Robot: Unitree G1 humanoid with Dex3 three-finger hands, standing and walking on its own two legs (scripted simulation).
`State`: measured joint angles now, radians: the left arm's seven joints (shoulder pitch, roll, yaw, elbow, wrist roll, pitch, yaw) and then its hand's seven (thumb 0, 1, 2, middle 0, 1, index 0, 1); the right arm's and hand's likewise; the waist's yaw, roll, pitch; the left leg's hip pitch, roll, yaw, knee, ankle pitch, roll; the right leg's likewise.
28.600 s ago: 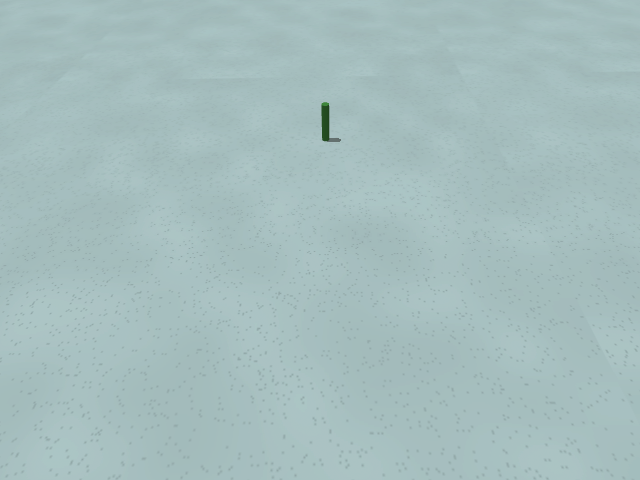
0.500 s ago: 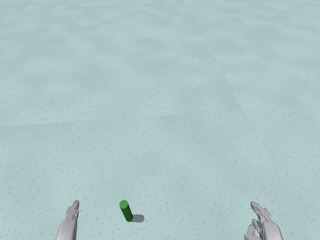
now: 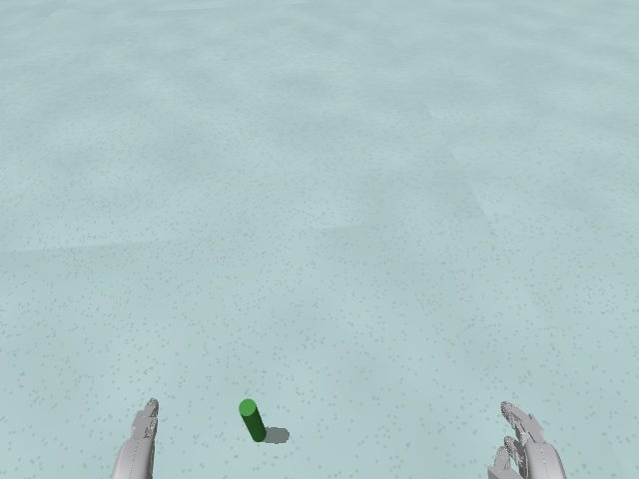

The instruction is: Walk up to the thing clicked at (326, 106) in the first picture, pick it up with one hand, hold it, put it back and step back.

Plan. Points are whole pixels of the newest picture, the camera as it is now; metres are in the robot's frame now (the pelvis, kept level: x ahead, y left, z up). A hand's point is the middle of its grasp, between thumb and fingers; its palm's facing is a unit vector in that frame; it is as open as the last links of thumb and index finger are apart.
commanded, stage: stand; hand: left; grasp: from the side
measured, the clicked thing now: (253, 421) +0.40 +0.21 -0.61
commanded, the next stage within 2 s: none
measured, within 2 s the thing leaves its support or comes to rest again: neither
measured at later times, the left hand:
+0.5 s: hand out of the picture +0.14 +0.22 -0.10, palm faces -0.03 -0.94 -0.35, open 9.0 cm
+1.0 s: hand out of the picture +0.04 +0.26 -0.11, palm faces +0.00 -0.94 -0.35, open 7.4 cm
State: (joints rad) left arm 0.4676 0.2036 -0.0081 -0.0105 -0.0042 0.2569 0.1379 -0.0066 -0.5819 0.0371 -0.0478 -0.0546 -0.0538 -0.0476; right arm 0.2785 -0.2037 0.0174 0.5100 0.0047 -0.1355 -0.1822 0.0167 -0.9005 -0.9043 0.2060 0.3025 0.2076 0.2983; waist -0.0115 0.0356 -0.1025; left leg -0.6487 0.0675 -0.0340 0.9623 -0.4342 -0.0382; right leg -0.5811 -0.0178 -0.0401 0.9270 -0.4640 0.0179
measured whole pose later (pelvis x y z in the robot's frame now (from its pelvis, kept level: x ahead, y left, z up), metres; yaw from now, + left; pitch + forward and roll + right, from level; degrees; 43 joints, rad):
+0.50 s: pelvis +0.00 +0.00 +0.02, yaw +0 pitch +1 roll +0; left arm 0.26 0.32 0.00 0.57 0.06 0.03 0.02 0.00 0.59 0.84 -0.20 -0.30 -0.21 -0.29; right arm 0.20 -0.29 -0.02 0.78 -0.06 -0.02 -0.02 0.01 -0.90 -0.90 0.21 0.30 0.21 0.30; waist 0.01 -0.02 0.00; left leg -0.47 0.04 0.00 0.83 -0.38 -0.02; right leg -0.43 -0.05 -0.02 0.85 -0.44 0.02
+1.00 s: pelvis -0.01 +0.01 +0.05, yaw +0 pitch -4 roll +0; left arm 0.20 0.32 0.00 1.06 0.03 0.00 0.02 0.01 0.90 0.90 -0.20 -0.30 -0.21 -0.30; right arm 0.17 -0.29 -0.01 1.05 -0.03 0.00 0.00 0.01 -0.90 -0.90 0.21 0.30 0.21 0.30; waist 0.02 0.01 0.06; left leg -0.20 0.02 0.01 0.48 -0.21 -0.01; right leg -0.15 -0.06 -0.02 0.47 -0.24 0.04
